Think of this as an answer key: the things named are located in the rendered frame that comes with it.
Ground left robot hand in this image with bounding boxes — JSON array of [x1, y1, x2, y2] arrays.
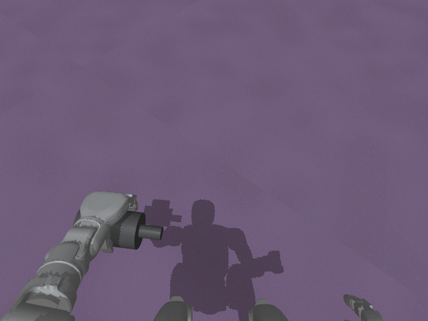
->
[[80, 191, 138, 253]]

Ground right robot hand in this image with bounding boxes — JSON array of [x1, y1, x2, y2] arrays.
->
[[344, 294, 385, 321]]

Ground bottle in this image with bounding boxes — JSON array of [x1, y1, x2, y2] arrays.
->
[[73, 210, 163, 249]]

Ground left robot arm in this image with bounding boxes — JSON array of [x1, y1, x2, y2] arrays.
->
[[0, 217, 108, 321]]

